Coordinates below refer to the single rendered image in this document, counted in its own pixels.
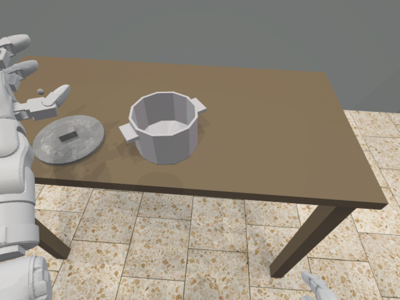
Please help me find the pot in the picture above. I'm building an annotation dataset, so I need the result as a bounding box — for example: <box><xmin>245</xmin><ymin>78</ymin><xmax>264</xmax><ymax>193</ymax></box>
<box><xmin>119</xmin><ymin>92</ymin><xmax>207</xmax><ymax>165</ymax></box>

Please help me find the robot right hand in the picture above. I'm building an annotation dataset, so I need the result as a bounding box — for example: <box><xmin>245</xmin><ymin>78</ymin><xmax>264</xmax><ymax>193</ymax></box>
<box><xmin>301</xmin><ymin>271</ymin><xmax>338</xmax><ymax>300</ymax></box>

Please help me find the knob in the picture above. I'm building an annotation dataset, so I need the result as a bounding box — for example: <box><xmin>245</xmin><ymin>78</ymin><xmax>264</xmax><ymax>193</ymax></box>
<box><xmin>55</xmin><ymin>122</ymin><xmax>78</xmax><ymax>142</ymax></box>

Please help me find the robot left forearm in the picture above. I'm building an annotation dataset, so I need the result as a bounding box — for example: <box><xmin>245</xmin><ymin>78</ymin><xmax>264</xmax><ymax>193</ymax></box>
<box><xmin>0</xmin><ymin>119</ymin><xmax>39</xmax><ymax>262</ymax></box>

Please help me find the lid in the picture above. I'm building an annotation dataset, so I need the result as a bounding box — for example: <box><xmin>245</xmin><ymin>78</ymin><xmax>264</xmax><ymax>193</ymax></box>
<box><xmin>32</xmin><ymin>115</ymin><xmax>105</xmax><ymax>166</ymax></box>

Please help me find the left robot upper arm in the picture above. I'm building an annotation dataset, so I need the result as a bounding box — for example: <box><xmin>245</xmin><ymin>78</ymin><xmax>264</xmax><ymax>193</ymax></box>
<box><xmin>0</xmin><ymin>255</ymin><xmax>53</xmax><ymax>300</ymax></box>

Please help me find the table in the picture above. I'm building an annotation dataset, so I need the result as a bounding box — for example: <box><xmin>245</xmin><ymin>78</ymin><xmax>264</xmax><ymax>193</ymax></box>
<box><xmin>13</xmin><ymin>56</ymin><xmax>389</xmax><ymax>278</ymax></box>

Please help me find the robot left hand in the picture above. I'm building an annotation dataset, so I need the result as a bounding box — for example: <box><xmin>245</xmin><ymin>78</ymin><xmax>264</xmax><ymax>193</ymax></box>
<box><xmin>0</xmin><ymin>34</ymin><xmax>71</xmax><ymax>122</ymax></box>

